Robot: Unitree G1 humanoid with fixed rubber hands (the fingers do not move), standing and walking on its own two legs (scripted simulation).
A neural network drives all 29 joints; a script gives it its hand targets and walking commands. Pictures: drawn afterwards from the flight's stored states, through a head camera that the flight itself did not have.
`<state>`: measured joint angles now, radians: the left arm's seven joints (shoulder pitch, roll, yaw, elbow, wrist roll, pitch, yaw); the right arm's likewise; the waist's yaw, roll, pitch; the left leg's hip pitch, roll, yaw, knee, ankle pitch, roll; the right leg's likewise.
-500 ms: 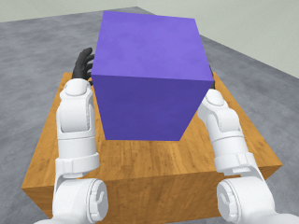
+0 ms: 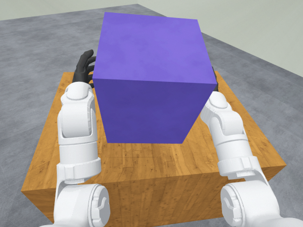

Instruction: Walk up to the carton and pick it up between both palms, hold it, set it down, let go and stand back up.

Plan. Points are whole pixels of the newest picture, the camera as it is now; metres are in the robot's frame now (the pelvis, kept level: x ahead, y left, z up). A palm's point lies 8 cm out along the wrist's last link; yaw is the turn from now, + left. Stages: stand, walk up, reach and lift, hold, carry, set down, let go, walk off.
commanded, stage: hold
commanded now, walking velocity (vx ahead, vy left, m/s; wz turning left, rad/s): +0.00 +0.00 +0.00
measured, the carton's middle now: (148, 86) +0.40 -0.03 +0.20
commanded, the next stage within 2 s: none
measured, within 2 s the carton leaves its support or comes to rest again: neither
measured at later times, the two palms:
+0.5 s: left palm (69, 97) +0.35 +0.15 +0.22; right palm (200, 94) +0.36 -0.15 +0.21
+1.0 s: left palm (72, 86) +0.37 +0.15 +0.23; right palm (202, 89) +0.37 -0.15 +0.21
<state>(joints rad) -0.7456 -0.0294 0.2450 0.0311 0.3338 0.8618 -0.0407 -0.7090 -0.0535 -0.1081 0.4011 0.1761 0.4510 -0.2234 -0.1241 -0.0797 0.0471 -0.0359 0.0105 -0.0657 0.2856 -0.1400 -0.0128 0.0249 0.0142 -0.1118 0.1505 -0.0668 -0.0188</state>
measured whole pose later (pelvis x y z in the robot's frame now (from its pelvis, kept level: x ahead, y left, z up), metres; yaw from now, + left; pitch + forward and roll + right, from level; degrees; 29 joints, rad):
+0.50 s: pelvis +0.00 +0.00 +0.00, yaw -4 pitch -5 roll +0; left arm -0.61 0.01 0.22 -0.10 0.17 1.02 0.03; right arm -0.66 -0.09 -0.01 0.25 0.26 0.68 -0.30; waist -0.02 -0.03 -0.01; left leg 0.06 0.00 0.00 0.05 -0.02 0.00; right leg 0.05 0.01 -0.05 0.02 0.01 -0.01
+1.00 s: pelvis +0.00 +0.02 +0.00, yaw -5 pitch -1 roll +0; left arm -0.73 -0.04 0.29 -0.04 0.28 1.05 -0.03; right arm -0.74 -0.07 -0.09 0.30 0.20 0.71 -0.25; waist -0.04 -0.03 -0.05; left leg 0.03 -0.01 0.03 -0.02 0.01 0.01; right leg -0.01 -0.01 -0.02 -0.01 0.04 0.01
